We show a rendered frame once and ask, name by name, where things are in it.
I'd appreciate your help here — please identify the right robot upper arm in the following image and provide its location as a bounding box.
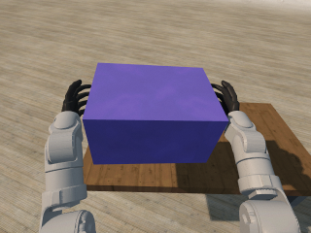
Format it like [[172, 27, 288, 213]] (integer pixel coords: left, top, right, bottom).
[[239, 200, 299, 233]]

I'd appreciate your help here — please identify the left robot hand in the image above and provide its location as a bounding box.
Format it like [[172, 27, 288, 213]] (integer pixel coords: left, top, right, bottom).
[[61, 80, 91, 117]]

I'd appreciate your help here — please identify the carton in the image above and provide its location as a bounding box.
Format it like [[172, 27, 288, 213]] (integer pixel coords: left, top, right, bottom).
[[82, 62, 229, 165]]

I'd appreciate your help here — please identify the right robot hand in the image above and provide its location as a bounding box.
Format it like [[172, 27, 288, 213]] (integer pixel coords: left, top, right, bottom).
[[211, 80, 240, 116]]

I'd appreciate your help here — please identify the table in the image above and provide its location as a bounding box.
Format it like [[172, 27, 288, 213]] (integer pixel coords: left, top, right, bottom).
[[83, 102, 311, 209]]

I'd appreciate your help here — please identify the left robot upper arm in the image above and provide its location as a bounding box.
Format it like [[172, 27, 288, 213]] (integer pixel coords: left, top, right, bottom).
[[40, 210, 96, 233]]

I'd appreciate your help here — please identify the robot right forearm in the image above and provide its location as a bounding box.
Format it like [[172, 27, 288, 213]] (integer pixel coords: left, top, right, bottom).
[[224, 111, 301, 233]]

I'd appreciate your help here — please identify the robot left forearm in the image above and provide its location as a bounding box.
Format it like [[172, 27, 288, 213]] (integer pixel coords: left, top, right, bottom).
[[38, 111, 87, 233]]

